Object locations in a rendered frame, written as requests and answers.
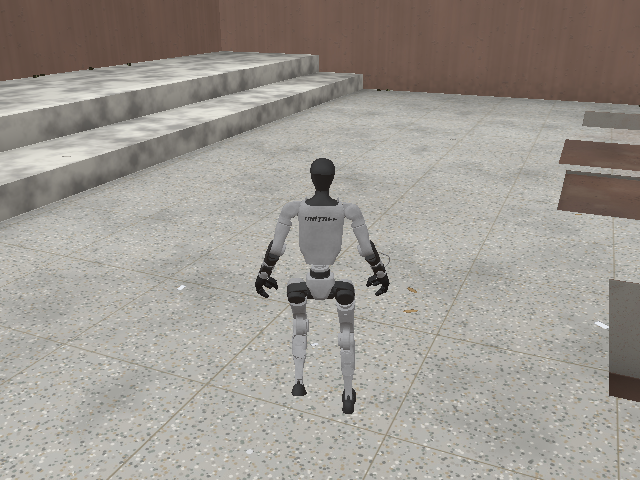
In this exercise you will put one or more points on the left robot thigh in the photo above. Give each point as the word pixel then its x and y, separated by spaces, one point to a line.
pixel 297 297

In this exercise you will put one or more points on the robot left upper arm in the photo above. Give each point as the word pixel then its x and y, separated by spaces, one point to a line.
pixel 289 210

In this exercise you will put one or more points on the right robot shin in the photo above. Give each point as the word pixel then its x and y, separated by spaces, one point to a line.
pixel 348 366

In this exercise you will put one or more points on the robot right hand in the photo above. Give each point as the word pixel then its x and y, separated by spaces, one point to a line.
pixel 384 281

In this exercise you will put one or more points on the robot right upper arm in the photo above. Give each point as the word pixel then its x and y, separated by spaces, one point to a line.
pixel 353 212

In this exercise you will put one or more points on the right robot forearm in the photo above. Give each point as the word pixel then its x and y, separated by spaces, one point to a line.
pixel 375 262

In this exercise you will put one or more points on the robot left hand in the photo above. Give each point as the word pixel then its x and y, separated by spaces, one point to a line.
pixel 271 282

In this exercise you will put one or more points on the left robot forearm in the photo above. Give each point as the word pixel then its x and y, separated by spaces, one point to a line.
pixel 268 264

